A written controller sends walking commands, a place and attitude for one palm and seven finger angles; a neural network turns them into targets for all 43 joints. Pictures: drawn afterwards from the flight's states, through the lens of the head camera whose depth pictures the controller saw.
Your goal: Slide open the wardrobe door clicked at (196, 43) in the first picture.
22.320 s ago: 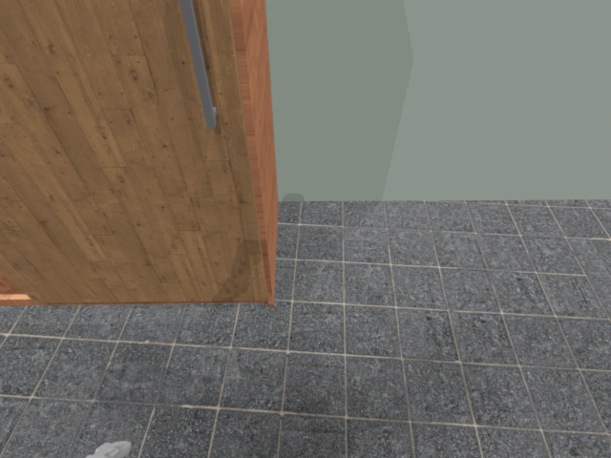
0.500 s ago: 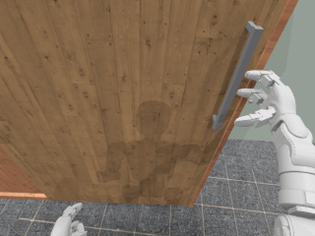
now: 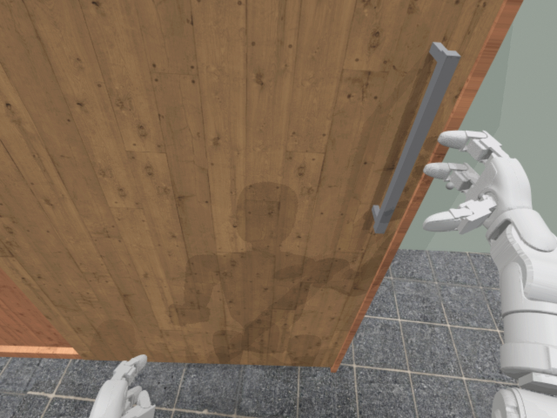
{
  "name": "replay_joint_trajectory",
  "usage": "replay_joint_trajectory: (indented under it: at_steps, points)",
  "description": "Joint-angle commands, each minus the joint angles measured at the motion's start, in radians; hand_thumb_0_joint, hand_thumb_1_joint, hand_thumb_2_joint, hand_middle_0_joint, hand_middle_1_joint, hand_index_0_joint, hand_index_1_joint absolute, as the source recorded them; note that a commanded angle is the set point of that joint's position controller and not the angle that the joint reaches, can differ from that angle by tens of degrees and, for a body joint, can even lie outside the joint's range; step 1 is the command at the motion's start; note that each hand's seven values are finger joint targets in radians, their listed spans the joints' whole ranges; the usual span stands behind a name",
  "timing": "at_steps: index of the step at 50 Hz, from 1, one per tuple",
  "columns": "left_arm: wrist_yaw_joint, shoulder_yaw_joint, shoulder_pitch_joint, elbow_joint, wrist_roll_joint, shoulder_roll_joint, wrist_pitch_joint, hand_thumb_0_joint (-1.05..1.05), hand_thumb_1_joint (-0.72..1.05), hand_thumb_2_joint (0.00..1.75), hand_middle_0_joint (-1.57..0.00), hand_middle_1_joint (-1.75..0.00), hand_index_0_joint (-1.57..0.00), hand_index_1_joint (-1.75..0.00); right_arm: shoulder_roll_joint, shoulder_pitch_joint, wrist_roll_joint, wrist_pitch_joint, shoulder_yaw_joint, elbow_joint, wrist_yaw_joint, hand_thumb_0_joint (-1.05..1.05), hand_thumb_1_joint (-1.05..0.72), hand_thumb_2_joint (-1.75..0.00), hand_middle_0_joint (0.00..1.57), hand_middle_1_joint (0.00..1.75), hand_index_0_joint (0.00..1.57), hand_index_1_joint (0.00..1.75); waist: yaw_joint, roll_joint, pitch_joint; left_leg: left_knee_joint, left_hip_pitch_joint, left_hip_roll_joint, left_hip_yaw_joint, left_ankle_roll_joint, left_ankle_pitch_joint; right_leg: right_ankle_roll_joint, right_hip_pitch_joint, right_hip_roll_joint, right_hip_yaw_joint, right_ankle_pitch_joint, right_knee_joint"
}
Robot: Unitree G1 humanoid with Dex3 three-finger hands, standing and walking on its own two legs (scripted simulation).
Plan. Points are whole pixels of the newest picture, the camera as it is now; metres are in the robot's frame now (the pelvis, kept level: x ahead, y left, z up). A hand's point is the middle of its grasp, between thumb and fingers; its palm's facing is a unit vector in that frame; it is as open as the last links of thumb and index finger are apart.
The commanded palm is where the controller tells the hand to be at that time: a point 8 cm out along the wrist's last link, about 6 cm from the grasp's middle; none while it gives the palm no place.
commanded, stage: move the hooked fingers beside the handle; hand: right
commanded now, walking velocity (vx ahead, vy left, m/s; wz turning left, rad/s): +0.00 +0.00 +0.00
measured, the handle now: (403, 153) +0.45 -0.14 +0.20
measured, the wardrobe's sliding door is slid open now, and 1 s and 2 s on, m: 0.00 0.00 0.00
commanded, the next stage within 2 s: none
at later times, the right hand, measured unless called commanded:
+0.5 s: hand (457, 185) +0.39 -0.21 +0.19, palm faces +0.01 +1.00 -0.01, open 14.0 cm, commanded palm +0.36 -0.25 +0.20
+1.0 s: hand (461, 169) +0.40 -0.20 +0.21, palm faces -0.01 +1.00 -0.03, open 14.0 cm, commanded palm +0.37 -0.25 +0.20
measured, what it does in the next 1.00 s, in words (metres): stands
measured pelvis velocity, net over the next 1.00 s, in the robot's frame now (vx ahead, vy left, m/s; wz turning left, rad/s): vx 0.00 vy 0.00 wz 0.00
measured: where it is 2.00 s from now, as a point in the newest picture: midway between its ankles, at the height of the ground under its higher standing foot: outside the picture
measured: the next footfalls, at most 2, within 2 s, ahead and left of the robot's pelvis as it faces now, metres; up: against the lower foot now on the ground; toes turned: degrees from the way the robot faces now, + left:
none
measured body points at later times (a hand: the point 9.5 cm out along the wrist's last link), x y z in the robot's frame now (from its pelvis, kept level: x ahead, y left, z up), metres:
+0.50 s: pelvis +0.00 +0.00 +0.00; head +0.00 +0.02 +0.45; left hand +0.13 +0.26 -0.10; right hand +0.39 -0.26 +0.19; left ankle -0.03 +0.12 -0.74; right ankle +0.00 -0.12 -0.74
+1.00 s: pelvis +0.00 +0.00 +0.00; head +0.00 +0.01 +0.45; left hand +0.15 +0.25 -0.09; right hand +0.39 -0.26 +0.22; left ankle -0.03 +0.12 -0.74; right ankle +0.00 -0.12 -0.74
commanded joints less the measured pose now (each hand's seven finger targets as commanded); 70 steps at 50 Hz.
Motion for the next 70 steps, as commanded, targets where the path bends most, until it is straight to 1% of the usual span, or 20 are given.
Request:
replay_joint_trajectory:
  at_steps: [1,4,8,13,19,24,28,31,34,35,38,43,48,51,54,57,60,62,65,70]
  points:
    - [0.008,0.044,-0.106,-0.155,0.001,0.128,-0.046,0.00,0.90,0.90,-0.20,-0.30,-0.20,-0.30,-0.258,-0.464,0.000,-0.065,-0.090,-0.202,-0.015,0.00,0.50,-0.30,0.30,1.20,0.30,1.20,0.013,0.042,-0.212,-0.061,-0.047,-0.026,-0.026,0.025,0.315,-0.048,0.161,0.023,0.057,0.251,-0.043]
    - [0.007,0.044,-0.105,-0.157,0.005,0.126,-0.050,0.00,0.90,0.90,-0.20,-0.30,-0.20,-0.30,-0.271,-0.486,-0.005,-0.090,-0.096,-0.230,-0.018,0.00,0.50,-0.30,0.30,1.20,0.30,1.20,0.010,0.016,-0.256,-0.056,-0.024,-0.025,-0.030,0.028,0.338,-0.048,0.183,0.022,0.058,0.280,-0.035]
    - [0.010,0.040,-0.099,-0.145,0.003,0.124,-0.053,0.00,0.90,0.90,-0.20,-0.30,-0.20,-0.30,-0.251,-0.532,-0.005,-0.098,-0.069,-0.171,-0.004,0.00,0.50,-0.30,0.30,1.20,0.30,1.20,0.025,-0.015,-0.233,-0.060,-0.051,-0.026,-0.031,0.029,0.311,-0.045,0.182,0.024,0.059,0.247,-0.038]
    - [0.006,0.047,-0.084,-0.147,0.002,0.131,-0.051,0.00,0.90,0.90,-0.20,-0.30,-0.20,-0.30,-0.239,-0.469,0.001,-0.076,-0.072,-0.106,0.012,0.00,0.50,-0.30,0.30,1.20,0.30,1.20,0.014,0.023,-0.249,-0.051,-0.032,-0.025,-0.027,0.029,0.363,-0.046,0.169,0.025,0.058,0.283,-0.030]
    - [0.002,0.053,-0.081,-0.161,0.003,0.139,-0.040,0.00,0.90,0.90,-0.20,-0.30,-0.20,-0.30,-0.335,-0.406,0.002,-0.094,-0.160,-0.121,0.014,0.00,0.50,-0.30,0.30,1.20,0.30,1.20,-0.005,0.078,-0.252,-0.050,0.012,-0.025,-0.031,0.022,0.398,-0.051,0.131,0.022,0.046,0.296,-0.031]
    - [0.004,0.051,-0.088,-0.172,0.002,0.133,-0.050,0.00,0.90,0.90,-0.20,-0.30,-0.20,-0.30,-0.342,-0.460,0.001,-0.137,-0.150,-0.232,0.029,0.00,0.50,-0.30,0.30,1.20,0.30,1.20,0.005,-0.014,-0.277,-0.048,0.013,-0.026,-0.037,0.027,0.414,-0.054,0.174,0.023,0.042,0.327,-0.024]
    - [0.007,0.051,-0.088,-0.165,0.000,0.124,-0.065,0.00,0.90,0.90,-0.20,-0.30,-0.20,-0.30,-0.250,-0.475,0.011,-0.125,-0.076,-0.256,0.051,0.00,0.50,-0.30,0.30,1.20,0.30,1.20,0.023,-0.075,-0.272,-0.048,-0.032,-0.031,-0.028,0.031,0.408,-0.048,0.226,0.023,0.050,0.347,-0.018]
    - [0.007,0.052,-0.085,-0.159,-0.003,0.130,-0.066,0.00,0.90,0.90,-0.20,-0.30,-0.20,-0.30,-0.198,-0.416,0.025,-0.082,-0.044,-0.205,0.056,0.00,0.50,-0.30,0.30,1.20,0.30,1.20,0.021,-0.009,-0.239,-0.051,-0.046,-0.033,-0.017,0.028,0.394,-0.047,0.202,0.021,0.056,0.326,-0.024]
    - [0.009,0.055,-0.074,-0.139,-0.004,0.147,-0.053,0.00,0.90,0.90,-0.20,-0.30,-0.20,-0.30,-0.255,-0.354,0.025,-0.038,-0.099,-0.091,0.039,0.00,0.50,-0.30,0.30,1.20,0.30,1.20,0.010,0.075,-0.175,-0.064,-0.059,-0.032,-0.015,0.024,0.335,-0.045,0.135,0.021,0.056,0.255,-0.035]
    - [0.008,0.051,-0.085,-0.150,-0.004,0.141,-0.050,0.00,0.90,0.90,-0.20,-0.30,-0.20,-0.30,-0.235,-0.379,0.021,-0.032,-0.077,-0.109,0.034,0.00,0.50,-0.30,0.30,1.20,0.30,1.20,0.011,0.058,-0.174,-0.062,-0.064,-0.029,-0.018,0.022,0.323,-0.047,0.124,0.024,0.054,0.245,-0.040]
    - [0.009,0.050,-0.086,-0.155,0.001,0.137,-0.045,0.00,0.90,0.90,-0.20,-0.30,-0.20,-0.30,-0.309,-0.437,0.004,-0.053,-0.133,-0.138,0.003,0.00,0.50,-0.30,0.30,1.20,0.30,1.20,0.009,0.076,-0.209,-0.057,-0.051,-0.027,-0.025,0.021,0.317,-0.048,0.129,0.023,0.057,0.249,-0.037]
    - [0.010,0.042,-0.088,-0.155,0.013,0.122,-0.061,0.00,0.90,0.90,-0.20,-0.30,-0.20,-0.30,-0.339,-0.586,-0.009,-0.158,-0.138,-0.271,-0.008,0.00,0.50,-0.30,0.30,1.20,0.30,1.20,0.022,-0.043,-0.334,-0.044,-0.009,-0.029,-0.036,0.029,0.387,-0.049,0.232,0.022,0.058,0.339,-0.022]
    - [0.009,0.042,-0.080,-0.145,0.003,0.126,-0.061,0.00,0.90,0.90,-0.20,-0.30,-0.20,-0.30,-0.242,-0.462,0.001,-0.106,-0.070,-0.125,0.037,0.00,0.50,-0.30,0.30,1.20,0.30,1.20,0.017,-0.048,-0.258,-0.045,-0.030,-0.029,-0.024,0.032,0.402,-0.041,0.199,0.020,0.057,0.343,-0.024]
    - [0.003,0.048,-0.074,-0.144,-0.008,0.137,-0.045,0.00,0.90,0.90,-0.20,-0.30,-0.20,-0.30,-0.165,-0.374,0.011,-0.024,-0.012,-0.003,0.055,0.00,0.50,-0.30,0.30,1.20,0.30,1.20,0.020,0.030,-0.161,-0.055,-0.076,-0.030,-0.011,0.026,0.352,-0.041,0.128,0.019,0.057,0.273,-0.034]
    - [0.001,0.057,-0.066,-0.145,-0.006,0.152,-0.032,0.00,0.90,0.90,-0.20,-0.30,-0.20,-0.30,-0.204,-0.351,0.012,-0.002,-0.044,0.031,0.043,0.00,0.50,-0.30,0.30,1.20,0.30,1.20,0.013,0.101,-0.132,-0.065,-0.092,-0.028,-0.013,0.023,0.298,-0.045,0.088,0.018,0.058,0.222,-0.035]
    - [0.004,0.059,-0.076,-0.166,-0.001,0.141,-0.036,0.00,0.90,0.90,-0.20,-0.30,-0.20,-0.30,-0.236,-0.462,0.007,-0.052,-0.062,-0.128,0.023,0.00,0.50,-0.30,0.30,1.20,0.30,1.20,0.018,0.086,-0.236,-0.050,-0.062,-0.027,-0.021,0.023,0.336,-0.051,0.139,0.021,0.059,0.268,-0.023]
    - [0.005,0.054,-0.075,-0.165,0.011,0.130,-0.054,0.00,0.90,0.90,-0.20,-0.30,-0.20,-0.30,-0.315,-0.620,0.000,-0.149,-0.111,-0.340,-0.004,0.00,0.50,-0.30,0.30,1.20,0.30,1.20,0.021,-0.006,-0.371,-0.036,-0.012,-0.032,-0.031,0.029,0.391,-0.053,0.239,0.023,0.069,0.357,-0.011]
    - [0.004,0.046,-0.080,-0.162,0.017,0.119,-0.067,0.00,0.90,0.90,-0.20,-0.30,-0.20,-0.30,-0.316,-0.609,-0.003,-0.188,-0.126,-0.394,-0.015,0.00,0.50,-0.30,0.30,1.20,0.30,1.20,0.014,-0.078,-0.414,-0.024,0.004,-0.032,-0.028,0.036,0.420,-0.045,0.292,0.023,0.074,0.419,-0.008]
    - [0.003,0.043,-0.079,-0.140,0.016,0.120,-0.071,0.00,0.90,0.90,-0.20,-0.30,-0.20,-0.30,-0.310,-0.512,-0.002,-0.167,-0.142,-0.291,-0.018,0.00,0.50,-0.30,0.30,1.20,0.30,1.20,0.006,-0.067,-0.338,-0.039,0.011,-0.033,-0.026,0.033,0.428,-0.043,0.245,0.019,0.066,0.407,-0.018]
    - [-0.003,0.048,-0.074,-0.146,-0.005,0.145,-0.031,0.00,0.90,0.90,-0.20,-0.30,-0.20,-0.30,-0.243,-0.248,-0.001,0.010,-0.098,0.033,0.024,0.00,0.50,-0.30,0.30,1.20,0.30,1.20,-0.009,0.070,-0.110,-0.065,-0.043,-0.025,-0.017,0.023,0.354,-0.041,0.068,0.019,0.042,0.252,-0.053]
